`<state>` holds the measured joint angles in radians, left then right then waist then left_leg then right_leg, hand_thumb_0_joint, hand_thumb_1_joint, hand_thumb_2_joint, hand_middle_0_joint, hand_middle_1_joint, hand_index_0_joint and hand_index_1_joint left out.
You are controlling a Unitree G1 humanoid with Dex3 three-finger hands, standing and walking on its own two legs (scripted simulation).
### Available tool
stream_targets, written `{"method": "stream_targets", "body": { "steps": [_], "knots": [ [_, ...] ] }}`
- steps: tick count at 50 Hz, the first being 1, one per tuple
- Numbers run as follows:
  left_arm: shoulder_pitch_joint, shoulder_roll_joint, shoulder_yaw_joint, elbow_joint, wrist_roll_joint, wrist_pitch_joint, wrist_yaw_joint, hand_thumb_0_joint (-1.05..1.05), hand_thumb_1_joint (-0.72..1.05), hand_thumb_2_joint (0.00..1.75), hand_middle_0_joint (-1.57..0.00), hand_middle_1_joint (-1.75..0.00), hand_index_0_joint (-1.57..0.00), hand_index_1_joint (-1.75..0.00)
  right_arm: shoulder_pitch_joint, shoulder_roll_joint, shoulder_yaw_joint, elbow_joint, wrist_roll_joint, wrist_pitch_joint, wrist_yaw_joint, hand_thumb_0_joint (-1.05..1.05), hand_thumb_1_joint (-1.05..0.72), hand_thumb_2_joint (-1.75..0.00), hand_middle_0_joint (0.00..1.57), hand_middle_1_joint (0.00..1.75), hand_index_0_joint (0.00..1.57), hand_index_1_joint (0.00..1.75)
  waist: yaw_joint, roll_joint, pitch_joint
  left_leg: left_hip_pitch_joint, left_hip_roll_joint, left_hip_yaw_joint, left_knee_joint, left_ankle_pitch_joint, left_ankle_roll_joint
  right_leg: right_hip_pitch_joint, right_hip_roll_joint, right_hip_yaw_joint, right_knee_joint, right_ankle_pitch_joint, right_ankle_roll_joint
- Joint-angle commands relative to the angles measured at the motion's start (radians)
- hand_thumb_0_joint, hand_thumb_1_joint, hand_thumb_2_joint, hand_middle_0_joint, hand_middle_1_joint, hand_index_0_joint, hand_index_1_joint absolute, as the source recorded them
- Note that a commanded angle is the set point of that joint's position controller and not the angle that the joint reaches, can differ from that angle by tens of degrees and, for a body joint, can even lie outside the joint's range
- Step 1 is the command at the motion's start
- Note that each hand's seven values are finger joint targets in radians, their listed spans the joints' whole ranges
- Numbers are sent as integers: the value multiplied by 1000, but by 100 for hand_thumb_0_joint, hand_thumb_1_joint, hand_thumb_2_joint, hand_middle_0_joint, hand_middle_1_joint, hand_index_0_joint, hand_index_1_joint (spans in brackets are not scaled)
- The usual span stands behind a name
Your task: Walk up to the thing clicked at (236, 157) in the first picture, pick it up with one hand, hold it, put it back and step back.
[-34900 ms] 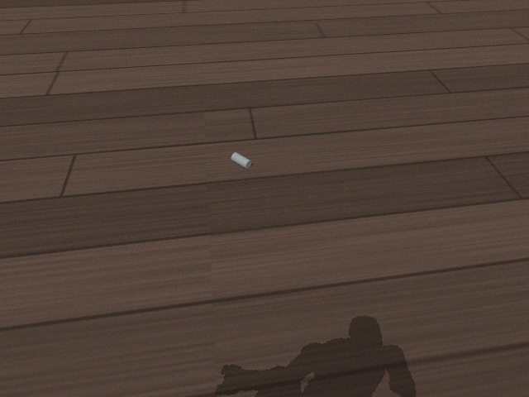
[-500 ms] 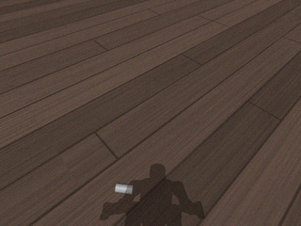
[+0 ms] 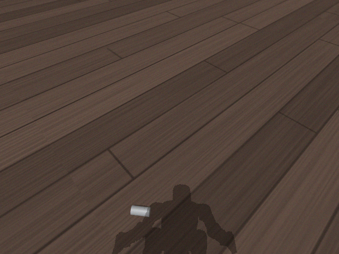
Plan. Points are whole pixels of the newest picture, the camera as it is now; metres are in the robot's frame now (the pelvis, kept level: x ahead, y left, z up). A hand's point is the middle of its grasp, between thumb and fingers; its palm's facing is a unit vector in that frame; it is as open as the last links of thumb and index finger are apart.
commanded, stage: stand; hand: left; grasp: from above
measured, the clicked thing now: (140, 211) +0.48 +0.18 -0.75
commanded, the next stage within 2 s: step back in 1.44 s
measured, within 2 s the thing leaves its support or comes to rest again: neither
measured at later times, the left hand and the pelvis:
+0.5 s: hand out of the picture +0.09 +0.24 -0.16, palm faces +0.00 -0.95 -0.32, open 7.4 cm; pelvis +0.02 +0.00 +0.00, yaw -1 degrees
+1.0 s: hand out of the picture +0.09 +0.25 -0.15, palm faces +0.00 -0.94 -0.33, open 7.4 cm; pelvis +0.02 +0.00 +0.00, yaw -1 degrees
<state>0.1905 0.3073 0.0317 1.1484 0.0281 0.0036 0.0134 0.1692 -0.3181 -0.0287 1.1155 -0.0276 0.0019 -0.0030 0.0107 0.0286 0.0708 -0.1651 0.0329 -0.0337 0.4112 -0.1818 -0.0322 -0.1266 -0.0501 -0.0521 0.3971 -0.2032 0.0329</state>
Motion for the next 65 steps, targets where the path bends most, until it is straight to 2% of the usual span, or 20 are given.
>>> {"method": "stream_targets", "body": {
  "steps": [1, 9, 14, 20, 26, 31, 34, 39, 40, 45, 49, 58, 60, 65],
  "knots": [
    [-65, 209, 41, -62, -5, -29, 17, 0, 90, 90, -20, -30, -20, -30, -30, -171, -27, -57, 2, -22, -15, 0, -90, -90, 20, 30, 20, 30, -9, -47, -46, 6, 68, -60, -69, 17, 56, -15, -88, 108, -121, -1, -39],
    [-68, 205, 40, -49, -10, -25, 13, 0, 90, 90, -20, -30, -20, -30, -39, -184, -16, -44, 7, -25, -20, 0, -90, -90, 20, 30, 20, 30, -2, -24, -52, 7, 76, -57, -91, 81, 49, 25, -78, 88, -105, 78, -35],
    [-73, 192, 35, -42, -9, -21, 10, 0, 90, 90, -20, -30, -20, -30, -51, -190, -13, -35, 7, -25, -20, 0, -90, -90, 20, 30, 20, 30, 4, -14, -39, 1, 79, -60, -109, 62, 44, 24, -72, 81, -108, 49, -36],
    [-89, 198, 36, -41, -10, -22, 8, 0, 90, 90, -20, -30, -20, -30, -62, -195, -12, -36, 9, -30, -20, 0, -90, -90, 20, 30, 20, 30, 0, -24, -56, 17, 80, -54, -110, 97, 46, 34, -76, 81, -108, 91, -35],
    [-109, 207, 41, -45, -13, -26, 9, 0, 90, 90, -20, -30, -20, -30, -70, -197, -12, -35, 10, -34, -22, 0, -90, -90, 20, 30, 20, 30, -2, -35, -106, 64, 93, -48, -90, 230, 49, 60, -83, 75, -94, 196, -34],
    [-118, 214, 39, -47, -13, -25, 6, 0, 90, 90, -20, -30, -20, -30, -80, -206, -13, -33, 10, -32, -21, 0, -90, -90, 20, 30, 20, 30, -5, -31, -92, 50, 90, -45, -102, 179, 46, 54, -83, 78, -108, 159, -33],
    [-115, 210, 38, -44, -13, -24, 7, 0, 90, 90, -20, -30, -20, -30, -87, -205, -13, -30, 10, -32, -20, 0, -90, -90, 20, 30, 20, 30, -1, -22, -97, 60, 96, -47, -100, 206, 46, 59, -85, 74, -101, 173, -36],
    [-119, 218, 36, -46, -14, -26, 5, 0, 90, 90, -20, -30, -20, -30, -90, -211, -12, -28, 13, -32, -18, 0, -90, -90, 20, 30, 20, 30, -5, -18, -94, 55, 94, -46, -107, 194, 44, 58, -86, 77, -107, 164, -37],
    [-121, 218, 34, -48, -13, -26, 4, 0, 90, 90, -20, -30, -20, -30, -89, -213, -13, -28, 12, -31, -17, 0, -90, -90, 20, 30, 20, 30, -7, -21, -89, 47, 91, -46, -113, 173, 41, 53, -84, 74, -113, 134, -34],
    [-118, 227, 36, -51, -12, -28, 5, 0, 90, 90, -20, -30, -20, -30, -94, -218, -14, -33, 11, -31, -17, 0, -90, -90, 20, 30, 20, 30, -7, -23, -109, 63, 95, -42, -100, 209, 48, 65, -93, 78, -106, 193, -40],
    [-118, 227, 34, -54, -15, -29, 4, 0, 90, 90, -20, -30, -20, -30, -98, -216, -13, -32, 13, -32, -15, 0, -90, -90, 20, 30, 20, 30, -5, -21, -110, 72, 97, -44, -102, 230, 43, 59, -89, 72, -103, 194, -39],
    [-118, 225, 31, -55, -13, -29, 1, 0, 90, 90, -20, -30, -20, -30, -96, -226, -14, -29, 12, -29, -11, 0, -90, -90, 20, 30, 20, 30, -8, -19, -77, 31, 92, -48, -127, 114, 42, 44, -85, 78, -129, 91, -39],
    [-111, 230, 32, -50, -12, -27, -1, 0, 90, 90, -20, -30, -20, -30, -97, -221, -13, -27, 13, -28, -10, 0, -90, -90, 20, 30, 20, 30, -9, -26, -58, 29, 87, -51, -136, 59, 40, 24, -82, 78, -135, 50, -40],
    [-109, 234, 32, -56, -15, -30, -2, 0, 90, 90, -20, -30, -20, -30, -94, -224, -13, -30, 11, -30, -9, 0, -90, -90, 20, 30, 20, 30, -5, -27, -76, 35, 90, -49, -128, 97, 45, 34, -87, 85, -132, 86, -42]
  ]
}}
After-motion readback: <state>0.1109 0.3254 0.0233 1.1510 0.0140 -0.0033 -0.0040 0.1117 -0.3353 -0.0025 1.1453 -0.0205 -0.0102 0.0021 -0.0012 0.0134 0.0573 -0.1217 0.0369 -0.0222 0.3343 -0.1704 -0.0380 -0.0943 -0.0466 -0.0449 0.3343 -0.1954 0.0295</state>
